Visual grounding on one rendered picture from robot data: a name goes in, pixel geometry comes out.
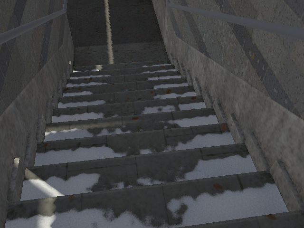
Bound stairs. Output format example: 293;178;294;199
5;60;304;228

